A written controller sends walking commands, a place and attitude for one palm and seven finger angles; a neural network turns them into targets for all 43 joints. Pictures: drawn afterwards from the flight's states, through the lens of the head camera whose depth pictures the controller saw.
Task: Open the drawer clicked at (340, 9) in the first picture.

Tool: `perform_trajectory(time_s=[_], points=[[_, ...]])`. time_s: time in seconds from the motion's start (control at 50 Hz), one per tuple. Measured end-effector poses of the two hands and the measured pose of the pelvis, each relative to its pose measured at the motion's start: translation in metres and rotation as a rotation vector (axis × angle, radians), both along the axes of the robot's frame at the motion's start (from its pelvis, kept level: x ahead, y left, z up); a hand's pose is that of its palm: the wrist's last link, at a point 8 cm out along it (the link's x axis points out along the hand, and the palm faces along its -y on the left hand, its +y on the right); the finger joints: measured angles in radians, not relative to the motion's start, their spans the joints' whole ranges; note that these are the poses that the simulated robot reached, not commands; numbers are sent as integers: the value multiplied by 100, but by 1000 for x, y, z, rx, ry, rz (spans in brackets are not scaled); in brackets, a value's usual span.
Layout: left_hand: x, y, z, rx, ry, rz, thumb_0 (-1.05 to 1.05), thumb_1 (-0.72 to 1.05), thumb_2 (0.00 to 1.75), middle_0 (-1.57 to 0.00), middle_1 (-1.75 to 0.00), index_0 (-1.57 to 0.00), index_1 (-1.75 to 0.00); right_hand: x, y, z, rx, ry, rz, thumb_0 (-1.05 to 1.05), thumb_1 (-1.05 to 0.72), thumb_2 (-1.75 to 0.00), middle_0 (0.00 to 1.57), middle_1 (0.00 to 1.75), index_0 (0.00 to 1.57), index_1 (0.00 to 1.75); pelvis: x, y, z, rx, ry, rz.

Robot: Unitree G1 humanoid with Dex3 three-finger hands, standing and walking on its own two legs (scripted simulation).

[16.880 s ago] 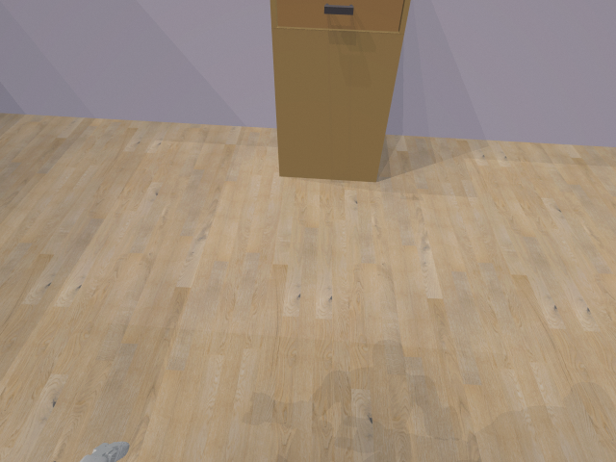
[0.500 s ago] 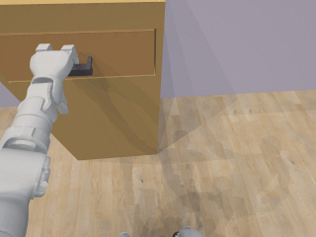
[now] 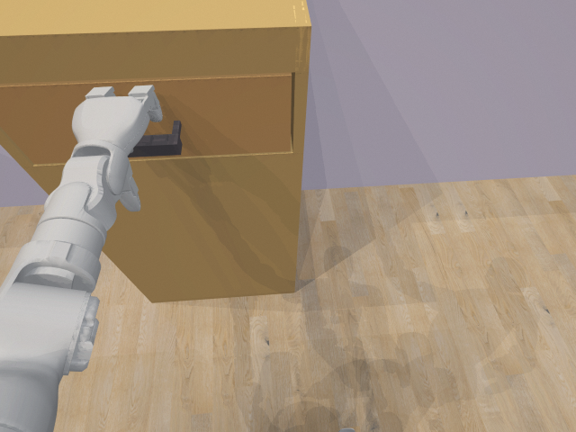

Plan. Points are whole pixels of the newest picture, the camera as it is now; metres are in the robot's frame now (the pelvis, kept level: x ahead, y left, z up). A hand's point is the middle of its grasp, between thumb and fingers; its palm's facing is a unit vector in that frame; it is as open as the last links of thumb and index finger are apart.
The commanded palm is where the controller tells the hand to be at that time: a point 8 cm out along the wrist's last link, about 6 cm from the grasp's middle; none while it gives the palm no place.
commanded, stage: lift the fingers back up to retry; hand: left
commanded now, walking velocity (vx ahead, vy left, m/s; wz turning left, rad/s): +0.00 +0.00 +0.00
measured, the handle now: (147, 136) +0.55 +0.20 +0.07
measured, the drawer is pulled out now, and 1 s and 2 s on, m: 0.00 0.00 0.00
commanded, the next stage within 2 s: re-aim the fingers above the handle in 0.36 s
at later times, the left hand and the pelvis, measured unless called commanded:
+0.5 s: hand (121, 153) +0.47 +0.21 +0.11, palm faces -0.07 -0.01 -1.00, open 13.8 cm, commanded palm +0.46 +0.22 +0.18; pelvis +0.01 -0.02 +0.01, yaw +1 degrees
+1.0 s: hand (129, 138) +0.49 +0.20 +0.12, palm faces +0.00 -0.03 -1.00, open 13.8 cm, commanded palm +0.46 +0.22 +0.18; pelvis +0.00 -0.02 +0.01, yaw +0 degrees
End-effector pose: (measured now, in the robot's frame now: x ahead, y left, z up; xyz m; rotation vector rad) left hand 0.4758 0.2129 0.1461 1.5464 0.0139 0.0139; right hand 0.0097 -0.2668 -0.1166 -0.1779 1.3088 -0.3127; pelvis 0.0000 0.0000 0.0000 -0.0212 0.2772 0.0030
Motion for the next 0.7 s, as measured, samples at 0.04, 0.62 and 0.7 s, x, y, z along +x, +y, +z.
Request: perform_trajectory(time_s=[0.04,0.62,0.7], points=[[2,-1,7,1,-13,5,0,-49,30,-31,-121,-32,-120,6,0,0,9,-8,2,1,-90,-90,20,30,20,30,3,0,1,1,-6,0],[-20,4,28,17,-3,12,0,-49,30,-32,-120,-33,-120,80,-27,9,-7,-128,97,1,-90,-90,20,30,20,30,10,-23,9,17,-62,25],[-17,10,33,32,-7,65,0,-49,30,-32,-120,-32,-120,69,-26,5,8,-104,82,1,-90,-90,20,30,20,30,8,-23,9,17,-58,23]])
